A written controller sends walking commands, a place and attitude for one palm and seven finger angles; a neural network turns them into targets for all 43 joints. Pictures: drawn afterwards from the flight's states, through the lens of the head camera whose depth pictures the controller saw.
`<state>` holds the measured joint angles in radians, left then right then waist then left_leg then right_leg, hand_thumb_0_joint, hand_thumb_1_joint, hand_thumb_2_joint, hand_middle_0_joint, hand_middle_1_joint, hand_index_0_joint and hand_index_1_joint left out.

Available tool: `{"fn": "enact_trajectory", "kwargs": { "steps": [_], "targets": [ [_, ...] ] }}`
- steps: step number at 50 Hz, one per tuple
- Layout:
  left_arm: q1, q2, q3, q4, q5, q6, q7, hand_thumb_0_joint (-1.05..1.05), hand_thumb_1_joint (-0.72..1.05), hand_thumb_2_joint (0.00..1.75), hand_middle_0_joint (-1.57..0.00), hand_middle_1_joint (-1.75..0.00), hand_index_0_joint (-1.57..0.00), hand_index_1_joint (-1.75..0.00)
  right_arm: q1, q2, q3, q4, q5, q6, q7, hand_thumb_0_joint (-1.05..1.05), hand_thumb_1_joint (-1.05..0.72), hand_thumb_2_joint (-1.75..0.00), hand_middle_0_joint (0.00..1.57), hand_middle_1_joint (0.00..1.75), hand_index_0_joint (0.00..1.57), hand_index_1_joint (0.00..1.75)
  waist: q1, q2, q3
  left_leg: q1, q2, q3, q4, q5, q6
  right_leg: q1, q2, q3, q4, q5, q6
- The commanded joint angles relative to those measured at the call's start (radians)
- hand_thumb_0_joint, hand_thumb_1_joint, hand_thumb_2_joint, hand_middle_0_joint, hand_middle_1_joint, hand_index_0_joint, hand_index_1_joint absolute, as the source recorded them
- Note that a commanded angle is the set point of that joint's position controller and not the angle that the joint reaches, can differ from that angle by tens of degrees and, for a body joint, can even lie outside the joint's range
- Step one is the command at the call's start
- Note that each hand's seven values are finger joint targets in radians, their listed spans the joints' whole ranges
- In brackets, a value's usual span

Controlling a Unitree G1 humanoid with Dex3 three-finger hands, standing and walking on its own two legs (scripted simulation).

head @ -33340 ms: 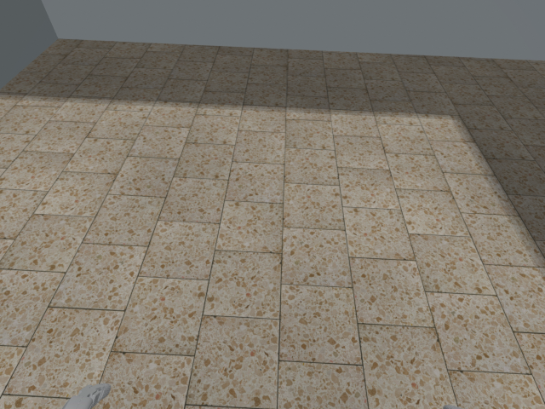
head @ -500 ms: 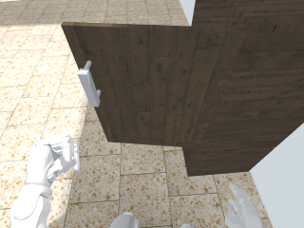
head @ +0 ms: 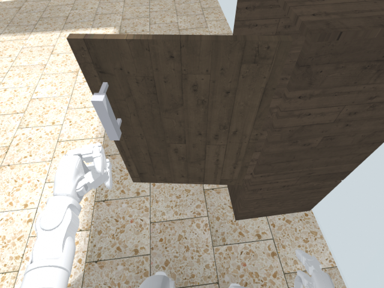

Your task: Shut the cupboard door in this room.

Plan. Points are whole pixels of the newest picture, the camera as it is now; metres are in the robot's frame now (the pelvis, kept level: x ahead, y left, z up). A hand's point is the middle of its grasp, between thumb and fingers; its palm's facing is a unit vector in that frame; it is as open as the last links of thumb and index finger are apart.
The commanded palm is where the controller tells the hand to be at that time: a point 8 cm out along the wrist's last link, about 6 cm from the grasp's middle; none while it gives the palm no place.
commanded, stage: bring the fist close to the handle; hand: left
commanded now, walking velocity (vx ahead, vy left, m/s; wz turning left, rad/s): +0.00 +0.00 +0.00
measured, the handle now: (110, 112) +0.49 +0.22 +0.07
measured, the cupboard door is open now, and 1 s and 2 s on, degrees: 81 81 66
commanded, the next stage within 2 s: push the door shut along its arc in 0.72 s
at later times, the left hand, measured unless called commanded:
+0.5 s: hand (111, 140) +0.39 +0.19 +0.08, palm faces +0.02 -1.00 -0.02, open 3.1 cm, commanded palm +0.36 +0.25 +0.07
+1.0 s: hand (114, 139) +0.41 +0.19 +0.07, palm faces +0.00 -1.00 -0.01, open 3.1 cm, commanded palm +0.39 +0.25 +0.07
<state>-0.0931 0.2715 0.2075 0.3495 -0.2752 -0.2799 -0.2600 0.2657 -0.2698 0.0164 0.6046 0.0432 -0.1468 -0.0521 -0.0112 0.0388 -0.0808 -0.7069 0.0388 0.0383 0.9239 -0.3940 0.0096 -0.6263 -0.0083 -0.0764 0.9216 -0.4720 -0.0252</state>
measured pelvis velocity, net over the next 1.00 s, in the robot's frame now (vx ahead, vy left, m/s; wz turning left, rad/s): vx -0.01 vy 0.00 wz -0.01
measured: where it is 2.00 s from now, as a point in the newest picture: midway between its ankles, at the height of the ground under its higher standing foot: outside the picture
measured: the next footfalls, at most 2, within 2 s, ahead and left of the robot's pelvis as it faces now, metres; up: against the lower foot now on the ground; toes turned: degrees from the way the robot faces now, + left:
none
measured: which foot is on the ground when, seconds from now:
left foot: down 0.00-1.00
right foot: down 0.00-1.00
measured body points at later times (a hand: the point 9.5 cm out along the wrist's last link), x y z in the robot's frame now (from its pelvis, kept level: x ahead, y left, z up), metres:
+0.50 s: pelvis -0.01 +0.00 +0.00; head +0.06 +0.00 +0.44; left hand +0.39 +0.25 +0.08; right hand +0.08 -0.26 -0.11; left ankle +0.04 +0.11 -0.69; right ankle -0.01 -0.10 -0.69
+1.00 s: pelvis -0.01 +0.00 +0.00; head +0.06 +0.00 +0.44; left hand +0.40 +0.25 +0.07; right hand +0.09 -0.26 -0.11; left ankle +0.04 +0.11 -0.69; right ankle -0.01 -0.10 -0.69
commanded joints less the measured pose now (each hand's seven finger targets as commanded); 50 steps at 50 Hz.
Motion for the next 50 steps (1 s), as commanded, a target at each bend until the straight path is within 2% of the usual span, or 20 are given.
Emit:
{"fn": "enact_trajectory", "kwargs": {
  "steps": [1,5,6,9,11,13,16,18,22,23,24,27,28,31,32,35,37,42,45,50],
  "targets": [
    [-0.41,0.191,0.094,-0.181,-0.013,-0.096,0.018,0.0,0.9,0.9,-1.3,-1.5,-1.3,-1.5,-0.025,-0.128,-0.05,-0.111,-0.001,-0.048,-0.02,0.0,-0.9,-0.9,0.2,0.3,0.2,0.3,-0.024,-0.018,-0.275,0.209,-0.029,-0.055,-0.114,0.185,0.013,0.057,0.018,0.058,-0.141,0.28,0.012],
    [-0.499,0.205,0.094,-0.113,0.019,-0.144,0.05,0.0,0.9,0.9,-1.3,-1.5,-1.3,-1.5,-0.009,-0.127,-0.05,-0.082,-0.009,-0.048,-0.015,0.0,-0.9,-0.9,0.2,0.3,0.2,0.3,-0.027,0.01,-0.322,0.237,-0.025,-0.062,-0.106,0.205,0.01,0.04,0.02,0.054,-0.12,0.291,0.008],
    [-0.48,0.2,0.09,-0.081,0.026,-0.143,0.048,0.0,0.9,0.9,-1.3,-1.5,-1.3,-1.5,-0.006,-0.127,-0.052,-0.08,-0.01,-0.046,-0.011,0.0,-0.9,-0.9,0.2,0.3,0.2,0.3,-0.016,0.032,-0.334,0.239,-0.026,-0.061,-0.106,0.21,0.008,0.042,0.02,0.054,-0.116,0.296,0.006],
    [-0.467,0.219,0.093,0.054,0.042,-0.106,0.032,0.0,0.9,0.9,-1.3,-1.5,-1.3,-1.5,0.016,-0.138,-0.055,-0.078,-0.005,-0.024,-0.006,0.0,-0.9,-0.9,0.2,0.3,0.2,0.3,-0.023,-0.013,-0.305,0.199,-0.025,-0.054,-0.112,0.192,0.011,0.045,0.019,0.056,-0.132,0.29,0.009],
    [-0.532,0.215,0.084,0.105,0.039,-0.08,0.02,0.0,0.9,0.9,-1.3,-1.5,-1.3,-1.5,0.024,-0.14,-0.053,-0.079,-0.001,-0.011,-0.005,0.0,-0.9,-0.9,0.2,0.3,0.2,0.3,-0.03,-0.013,-0.282,0.181,-0.028,-0.054,-0.12,0.174,0.011,0.042,0.018,0.056,-0.144,0.278,0.01],
    [-0.572,0.26,0.124,0.15,0.033,-0.069,0.014,0.0,0.9,0.9,-1.3,-1.5,-1.3,-1.5,0.035,-0.148,-0.056,-0.078,-0.001,0.001,-0.009,0.0,-0.9,-0.9,0.2,0.3,0.2,0.3,-0.031,-0.057,-0.286,0.16,-0.028,-0.052,-0.116,0.167,0.015,0.06,0.019,0.063,-0.155,0.272,0.013],
    [-0.719,0.231,0.097,0.126,0.029,-0.102,0.018,0.0,0.9,0.9,-1.3,-1.5,-1.3,-1.5,0.038,-0.137,-0.054,-0.075,-0.002,0.003,-0.009,0.0,-0.9,-0.9,0.2,0.3,0.2,0.3,-0.046,-0.006,-0.331,0.199,-0.029,-0.052,-0.104,0.185,0.015,0.041,0.02,0.064,-0.144,0.293,0.012],
    [-0.688,0.278,0.142,0.135,0.03,-0.135,0.025,0.0,0.9,0.9,-1.3,-1.5,-1.3,-1.5,0.05,-0.143,-0.058,-0.072,-0.008,0.005,-0.007,0.0,-0.9,-0.9,0.2,0.3,0.2,0.3,-0.028,-0.006,-0.363,0.2,-0.028,-0.053,-0.095,0.214,0.015,0.065,0.024,0.066,-0.132,0.317,0.008],
    [-0.617,0.244,0.12,0.142,0.04,-0.169,0.016,0.0,0.9,0.9,-1.3,-1.5,-1.3,-1.5,0.062,-0.137,-0.066,-0.077,-0.008,0.013,0.008,0.0,-0.9,-0.9,0.2,0.3,0.2,0.3,-0.019,0.012,-0.393,0.218,-0.03,-0.043,-0.093,0.256,0.015,0.075,0.026,0.066,-0.119,0.37,0.008],
    [-0.581,0.272,0.145,0.146,0.044,-0.168,0.015,0.0,0.9,0.9,-1.3,-1.5,-1.3,-1.5,0.072,-0.142,-0.071,-0.077,-0.009,0.017,0.01,0.0,-0.9,-0.9,0.2,0.3,0.2,0.3,-0.013,0.011,-0.406,0.221,-0.028,-0.043,-0.091,0.274,0.015,0.085,0.028,0.063,-0.115,0.382,0.006],
    [-0.555,0.248,0.123,0.157,0.042,-0.156,0.007,0.0,0.9,0.9,-1.3,-1.5,-1.3,-1.5,0.065,-0.139,-0.067,-0.084,-0.006,0.022,0.013,0.0,-0.9,-0.9,0.2,0.3,0.2,0.3,-0.014,0.022,-0.374,0.206,-0.031,-0.037,-0.099,0.257,0.015,0.079,0.026,0.065,-0.124,0.376,0.009],
    [-0.634,0.267,0.131,0.195,0.036,-0.131,0.001,0.0,0.9,0.9,-1.3,-1.5,-1.3,-1.5,0.069,-0.145,-0.066,-0.078,-0.001,0.039,0.006,0.0,-0.9,-0.9,0.2,0.3,0.2,0.3,-0.04,-0.05,-0.291,0.146,-0.031,-0.037,-0.115,0.179,0.021,0.06,0.026,0.07,-0.154,0.308,0.017],
    [-0.631,0.303,0.166,0.207,0.032,-0.128,0.004,0.0,0.9,0.9,-1.3,-1.5,-1.3,-1.5,0.07,-0.149,-0.069,-0.08,0.0,0.042,0.001,0.0,-0.9,-0.9,0.2,0.3,0.2,0.3,-0.034,-0.063,-0.282,0.137,-0.032,-0.034,-0.113,0.165,0.024,0.069,0.025,0.079,-0.164,0.289,0.018],
    [-0.734,0.26,0.122,0.151,0.028,-0.152,0.006,0.0,0.9,0.9,-1.3,-1.5,-1.3,-1.5,0.057,-0.138,-0.063,-0.082,0.0,0.037,-0.005,0.0,-0.9,-0.9,0.2,0.3,0.2,0.3,-0.048,0.006,-0.308,0.182,-0.032,-0.04,-0.117,0.15,0.021,0.041,0.027,0.073,-0.16,0.262,0.014],
    [-0.754,0.29,0.144,0.144,0.031,-0.168,0.011,0.0,0.9,0.9,-1.3,-1.5,-1.3,-1.5,0.063,-0.142,-0.067,-0.071,-0.001,0.035,-0.009,0.0,-0.9,-0.9,0.2,0.3,0.2,0.3,-0.047,0.013,-0.335,0.202,-0.027,-0.045,-0.11,0.16,0.02,0.034,0.029,0.073,-0.152,0.266,0.01],
    [-0.769,0.286,0.131,0.138,0.041,-0.2,0.016,0.0,0.9,0.9,-1.3,-1.5,-1.3,-1.5,0.068,-0.141,-0.066,-0.06,-0.005,0.029,-0.008,0.0,-0.9,-0.9,0.2,0.3,0.2,0.3,-0.05,0.038,-0.375,0.227,-0.024,-0.055,-0.101,0.185,0.017,0.029,0.03,0.069,-0.131,0.286,0.008],
    [-0.717,0.246,0.104,0.152,0.045,-0.197,0.012,0.0,0.9,0.9,-1.3,-1.5,-1.3,-1.5,0.073,-0.14,-0.07,-0.06,-0.007,0.026,-0.003,0.0,-0.9,-0.9,0.2,0.3,0.2,0.3,-0.046,0.056,-0.396,0.261,-0.022,-0.058,-0.098,0.223,0.013,0.016,0.032,0.058,-0.122,0.314,0.006],
    [-0.638,0.25,0.112,0.234,0.041,-0.131,0.003,0.0,0.9,0.9,-1.3,-1.5,-1.3,-1.5,0.074,-0.148,-0.068,-0.075,0.002,0.043,0.003,0.0,-0.9,-0.9,0.2,0.3,0.2,0.3,-0.038,-0.022,-0.318,0.191,-0.027,-0.048,-0.116,0.191,0.018,0.038,0.029,0.058,-0.147,0.311,0.012],
    [-0.779,0.311,0.141,0.262,0.048,-0.124,-0.001,0.0,0.9,0.9,-1.3,-1.5,-1.3,-1.5,0.074,-0.152,-0.06,-0.067,0.001,0.053,-0.006,0.0,-0.9,-0.9,0.2,0.3,0.2,0.3,-0.065,-0.062,-0.29,0.147,-0.029,-0.048,-0.11,0.151,0.023,0.033,0.025,0.07,-0.153,0.278,0.018],
    [-0.956,0.36,0.155,0.278,0.06,-0.198,-0.025,0.0,0.9,0.9,-1.3,-1.5,-1.3,-1.5,0.073,-0.146,-0.056,-0.049,-0.004,0.046,-0.016,0.0,-0.9,-0.9,0.2,0.3,0.2,0.3,-0.077,0.035,-0.355,0.183,-0.027,-0.056,-0.074,0.162,0.02,0.003,0.027,0.083,-0.124,0.275,0.009]
  ]
}}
